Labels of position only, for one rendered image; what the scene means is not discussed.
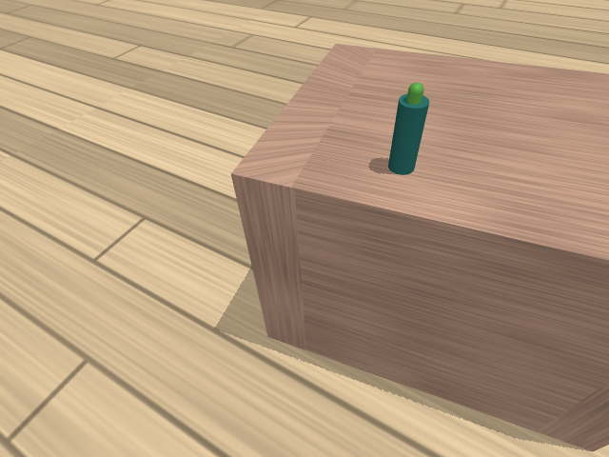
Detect bottle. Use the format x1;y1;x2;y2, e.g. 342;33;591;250
388;83;429;175

